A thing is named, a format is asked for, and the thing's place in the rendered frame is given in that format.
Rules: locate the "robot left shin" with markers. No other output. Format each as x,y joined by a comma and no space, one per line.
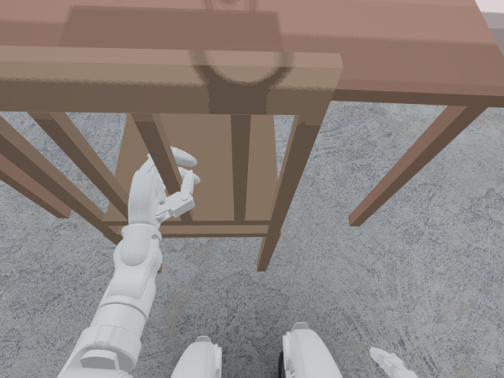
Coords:
203,339

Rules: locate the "chair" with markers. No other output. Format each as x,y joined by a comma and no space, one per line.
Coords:
216,105

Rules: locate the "left robot thigh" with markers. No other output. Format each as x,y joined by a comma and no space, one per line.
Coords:
199,360

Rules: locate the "left robot hand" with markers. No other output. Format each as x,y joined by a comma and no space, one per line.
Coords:
148,190

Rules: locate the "table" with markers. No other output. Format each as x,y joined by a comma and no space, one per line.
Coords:
428,52

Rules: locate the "right robot hand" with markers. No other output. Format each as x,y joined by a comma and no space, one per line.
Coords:
391,363

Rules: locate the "robot left forearm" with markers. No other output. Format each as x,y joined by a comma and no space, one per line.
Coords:
113,339

